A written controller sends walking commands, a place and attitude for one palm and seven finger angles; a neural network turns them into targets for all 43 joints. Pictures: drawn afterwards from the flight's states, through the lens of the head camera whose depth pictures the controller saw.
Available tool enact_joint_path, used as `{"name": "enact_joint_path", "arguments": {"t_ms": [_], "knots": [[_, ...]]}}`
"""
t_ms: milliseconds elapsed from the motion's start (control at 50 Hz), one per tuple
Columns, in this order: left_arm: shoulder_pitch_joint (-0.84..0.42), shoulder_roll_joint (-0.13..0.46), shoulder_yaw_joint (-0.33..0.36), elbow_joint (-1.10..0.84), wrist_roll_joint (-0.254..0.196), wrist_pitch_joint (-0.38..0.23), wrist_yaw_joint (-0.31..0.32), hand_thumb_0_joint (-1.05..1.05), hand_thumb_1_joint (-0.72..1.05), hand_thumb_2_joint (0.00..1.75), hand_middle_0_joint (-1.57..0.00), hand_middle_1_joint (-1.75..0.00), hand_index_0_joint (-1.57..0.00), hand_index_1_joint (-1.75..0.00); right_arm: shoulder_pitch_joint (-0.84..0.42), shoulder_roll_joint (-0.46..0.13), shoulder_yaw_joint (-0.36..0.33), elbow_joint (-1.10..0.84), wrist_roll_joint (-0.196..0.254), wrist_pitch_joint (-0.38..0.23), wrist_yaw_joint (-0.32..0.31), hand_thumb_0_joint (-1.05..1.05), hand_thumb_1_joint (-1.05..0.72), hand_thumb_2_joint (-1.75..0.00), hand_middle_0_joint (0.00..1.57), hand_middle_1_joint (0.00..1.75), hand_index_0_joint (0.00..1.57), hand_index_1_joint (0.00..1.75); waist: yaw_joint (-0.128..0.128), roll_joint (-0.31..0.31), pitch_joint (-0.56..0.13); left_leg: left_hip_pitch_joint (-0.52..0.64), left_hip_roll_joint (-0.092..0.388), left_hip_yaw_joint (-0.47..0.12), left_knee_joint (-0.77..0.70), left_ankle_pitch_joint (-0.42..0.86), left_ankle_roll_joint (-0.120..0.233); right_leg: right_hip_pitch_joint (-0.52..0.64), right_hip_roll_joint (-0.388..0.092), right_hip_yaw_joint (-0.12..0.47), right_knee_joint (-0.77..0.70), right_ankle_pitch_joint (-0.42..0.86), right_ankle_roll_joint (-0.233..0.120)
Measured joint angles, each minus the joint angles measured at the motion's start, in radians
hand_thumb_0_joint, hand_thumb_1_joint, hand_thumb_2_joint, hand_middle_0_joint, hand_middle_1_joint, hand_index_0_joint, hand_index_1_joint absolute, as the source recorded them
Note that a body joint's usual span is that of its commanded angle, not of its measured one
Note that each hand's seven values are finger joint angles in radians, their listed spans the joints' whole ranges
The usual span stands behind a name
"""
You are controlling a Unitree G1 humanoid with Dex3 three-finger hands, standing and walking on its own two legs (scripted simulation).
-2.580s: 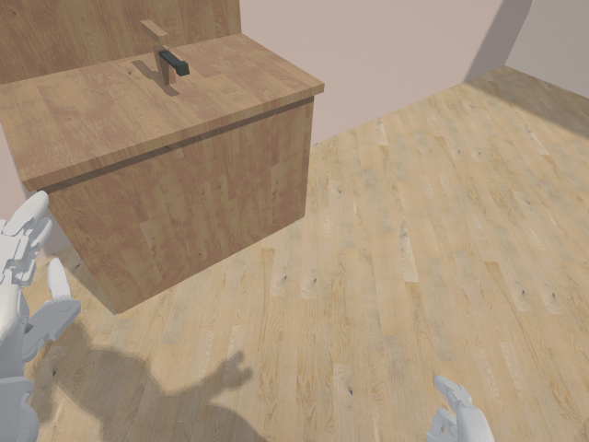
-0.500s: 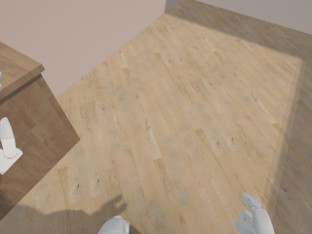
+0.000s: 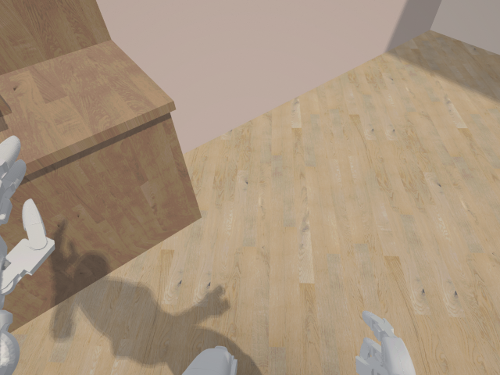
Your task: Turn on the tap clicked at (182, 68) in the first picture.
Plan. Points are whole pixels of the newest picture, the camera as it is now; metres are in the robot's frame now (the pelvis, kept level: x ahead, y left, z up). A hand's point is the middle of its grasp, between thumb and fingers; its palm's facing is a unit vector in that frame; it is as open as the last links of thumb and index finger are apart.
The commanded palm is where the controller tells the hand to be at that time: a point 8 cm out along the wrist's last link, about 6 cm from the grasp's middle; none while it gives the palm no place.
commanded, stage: turn to face it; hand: left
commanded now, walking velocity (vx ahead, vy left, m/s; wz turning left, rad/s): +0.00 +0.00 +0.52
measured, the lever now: out of the picture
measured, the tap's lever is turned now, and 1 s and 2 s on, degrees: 0 0 0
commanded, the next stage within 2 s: take the last steps up to it in 0.42 s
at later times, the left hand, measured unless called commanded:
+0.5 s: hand out of the picture +0.11 +0.28 +0.20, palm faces +0.57 -0.71 -0.42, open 7.5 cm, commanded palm +0.05 +0.31 +0.19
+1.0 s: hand out of the picture +0.06 +0.25 +0.19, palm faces +0.62 -0.60 -0.50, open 7.5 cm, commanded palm -0.01 +0.27 +0.19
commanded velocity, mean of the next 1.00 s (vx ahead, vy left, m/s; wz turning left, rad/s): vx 0.15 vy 0.07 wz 0.25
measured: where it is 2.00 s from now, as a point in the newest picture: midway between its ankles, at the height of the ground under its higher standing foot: outside the picture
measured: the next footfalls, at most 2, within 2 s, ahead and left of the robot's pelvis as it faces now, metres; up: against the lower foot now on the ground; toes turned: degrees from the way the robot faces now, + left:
left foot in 0.26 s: -0.02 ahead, +0.11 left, +0.00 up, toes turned +16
right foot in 0.66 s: +0.02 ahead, -0.11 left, +0.00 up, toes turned +9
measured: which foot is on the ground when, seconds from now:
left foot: up 0.00-0.24, down 0.26-0.66, up 0.68-1.00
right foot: down 0.00-0.28, up 0.30-0.64, down 0.66-1.00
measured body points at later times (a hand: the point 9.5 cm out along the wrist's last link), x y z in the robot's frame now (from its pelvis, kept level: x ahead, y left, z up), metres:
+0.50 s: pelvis -0.04 +0.00 +0.01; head -0.02 +0.02 +0.46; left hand +0.07 +0.31 +0.22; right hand +0.17 -0.16 -0.07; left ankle -0.06 +0.10 -0.73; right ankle +0.01 -0.13 -0.67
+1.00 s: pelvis -0.06 -0.05 +0.02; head -0.03 -0.07 +0.47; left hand +0.02 +0.28 +0.22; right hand +0.18 -0.26 -0.08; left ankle -0.10 +0.13 -0.65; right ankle -0.02 -0.11 -0.73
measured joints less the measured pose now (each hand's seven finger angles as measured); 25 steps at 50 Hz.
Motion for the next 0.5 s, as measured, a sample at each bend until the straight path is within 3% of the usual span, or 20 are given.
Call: {"name": "enact_joint_path", "arguments": {"t_ms": [40,80,200,260,300,340,380,500], "knots": [[0.0,-0.023,-0.011,0.052,0.005,0.01,-0.003,0.01,0.88,0.9,-0.21,-0.3,-0.21,-0.3,0.008,-0.019,-0.004,0.02,-0.001,0.016,-0.012,0.01,-0.9,-0.9,0.21,0.3,0.2,0.3,-0.008,-0.021,-0.017,-0.007,-0.004,0.045,0.121,-0.008,-0.015,0.017,-0.028,-0.014,-0.029,0.004,-0.001],[0.0,-0.035,-0.023,0.094,0.014,0.013,-0.003,0.01,0.88,0.9,-0.21,-0.3,-0.21,-0.3,0.015,-0.034,-0.008,0.024,-0.004,0.024,-0.028,0.01,-0.9,-0.9,0.21,0.3,0.2,0.3,-0.023,-0.041,-0.027,0.026,0.006,0.086,0.1,-0.017,-0.019,0.031,-0.051,-0.036,-0.061,0.019,0.0],[0.007,-0.027,-0.048,0.036,0.025,0.014,0.015,0.02,0.88,0.9,-0.21,-0.3,-0.21,-0.3,0.02,-0.072,-0.04,-0.023,-0.015,0.025,-0.056,0.01,-0.9,-0.9,0.2,0.3,0.2,0.3,-0.047,-0.082,-0.015,0.171,0.025,0.142,-0.188,-0.047,0.004,0.001,-0.08,-0.107,-0.061,0.03,0.004],[0.04,-0.005,-0.027,-0.069,0.019,-0.001,0.028,0.02,0.88,0.9,-0.22,-0.3,-0.21,-0.3,0.013,-0.084,-0.051,-0.065,-0.015,0.031,-0.054,0.01,-0.9,-0.9,0.2,0.3,0.2,0.3,-0.054,-0.09,-0.007,0.268,0.016,0.148,-0.399,0.086,0.016,-0.052,-0.089,-0.127,0.02,0.002,0.015],[0.039,0.027,-0.001,-0.104,0.009,-0.019,0.037,0.02,0.88,0.9,-0.22,-0.3,-0.21,-0.3,-0.006,-0.063,-0.061,-0.074,-0.014,0.029,-0.051,0.01,-0.9,-0.9,0.2,0.3,0.2,0.3,-0.057,-0.117,0.012,0.271,-0.002,0.151,-0.405,0.092,0.071,-0.122,-0.098,-0.061,0.177,-0.09,0.036],[0.031,0.053,0.017,-0.091,0.019,-0.039,0.03,0.02,0.88,0.9,-0.22,-0.3,-0.21,-0.3,-0.012,-0.031,-0.056,-0.068,-0.012,0.016,-0.031,0.01,-0.9,-0.9,0.2,0.3,0.2,0.3,-0.055,-0.116,0.023,0.268,0.007,0.132,-0.39,0.079,0.081,-0.186,-0.051,0.017,0.358,-0.215,0.045],[0.034,0.07,0.03,-0.084,0.023,-0.042,0.022,0.02,0.88,0.9,-0.21,-0.3,-0.21,-0.3,-0.002,-0.003,-0.039,-0.061,-0.009,0.0,-0.007,0.01,-0.9,-0.9,0.2,0.3,0.2,0.3,-0.06,-0.097,0.015,0.273,0.023,0.099,-0.414,0.096,0.074,-0.226,-0.01,0.038,0.443,-0.225,0.057],[0.068,0.05,0.03,-0.084,0.006,-0.043,0.008,0.02,0.89,0.9,-0.21,-0.3,-0.21,-0.3,0.042,0.046,0.008,-0.048,-0.001,-0.026,0.029,0.01,-0.9,-0.9,0.21,0.3,0.2,0.3,-0.046,-0.05,-0.021,0.291,0.038,0.042,-0.487,0.159,0.057,-0.218,0.031,0.043,0.316,-0.069,0.075]]}}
